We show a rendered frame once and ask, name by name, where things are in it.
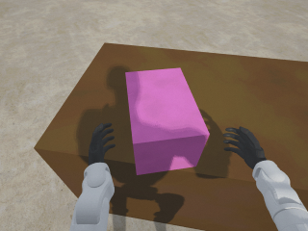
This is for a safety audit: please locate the left robot hand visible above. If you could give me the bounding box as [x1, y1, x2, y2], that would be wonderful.
[89, 123, 116, 166]

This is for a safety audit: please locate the carton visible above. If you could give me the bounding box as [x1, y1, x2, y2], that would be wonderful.
[125, 67, 210, 175]

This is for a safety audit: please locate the pedestal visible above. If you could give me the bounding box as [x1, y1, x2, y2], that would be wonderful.
[34, 42, 308, 231]

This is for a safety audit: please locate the right robot hand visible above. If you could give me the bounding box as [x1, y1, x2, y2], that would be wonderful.
[223, 126, 267, 169]

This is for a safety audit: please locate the robot right forearm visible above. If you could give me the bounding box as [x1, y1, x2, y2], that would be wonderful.
[252, 160, 308, 231]

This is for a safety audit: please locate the robot left forearm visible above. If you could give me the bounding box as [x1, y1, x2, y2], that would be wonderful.
[69, 163, 115, 231]

